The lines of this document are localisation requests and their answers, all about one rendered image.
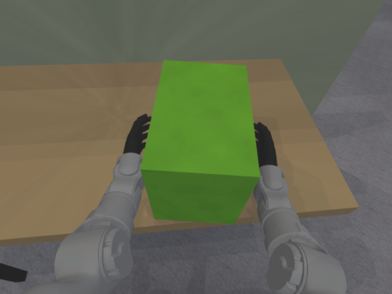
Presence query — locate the left robot upper arm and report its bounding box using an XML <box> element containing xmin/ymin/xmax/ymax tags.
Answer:
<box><xmin>21</xmin><ymin>226</ymin><xmax>134</xmax><ymax>294</ymax></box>

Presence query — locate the robot left hand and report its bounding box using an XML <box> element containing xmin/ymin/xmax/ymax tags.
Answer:
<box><xmin>123</xmin><ymin>114</ymin><xmax>152</xmax><ymax>155</ymax></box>

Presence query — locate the table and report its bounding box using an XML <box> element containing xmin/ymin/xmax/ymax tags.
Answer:
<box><xmin>0</xmin><ymin>59</ymin><xmax>359</xmax><ymax>282</ymax></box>

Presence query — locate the carton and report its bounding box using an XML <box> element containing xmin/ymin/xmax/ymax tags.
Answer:
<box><xmin>140</xmin><ymin>60</ymin><xmax>260</xmax><ymax>224</ymax></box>

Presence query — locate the robot right hand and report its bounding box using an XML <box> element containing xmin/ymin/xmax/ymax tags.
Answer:
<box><xmin>254</xmin><ymin>122</ymin><xmax>277</xmax><ymax>168</ymax></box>

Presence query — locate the left robot forearm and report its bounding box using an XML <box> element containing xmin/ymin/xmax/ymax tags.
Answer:
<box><xmin>55</xmin><ymin>153</ymin><xmax>145</xmax><ymax>275</ymax></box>

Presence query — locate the right robot forearm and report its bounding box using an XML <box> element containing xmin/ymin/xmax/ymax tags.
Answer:
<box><xmin>253</xmin><ymin>165</ymin><xmax>347</xmax><ymax>291</ymax></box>

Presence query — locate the right robot upper arm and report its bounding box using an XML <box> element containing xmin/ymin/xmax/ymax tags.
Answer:
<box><xmin>266</xmin><ymin>242</ymin><xmax>346</xmax><ymax>294</ymax></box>

